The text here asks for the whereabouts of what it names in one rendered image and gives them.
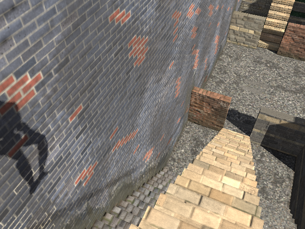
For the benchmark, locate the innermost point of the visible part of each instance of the stairs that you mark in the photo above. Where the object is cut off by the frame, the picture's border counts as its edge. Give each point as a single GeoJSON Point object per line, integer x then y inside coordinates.
{"type": "Point", "coordinates": [275, 24]}
{"type": "Point", "coordinates": [216, 191]}

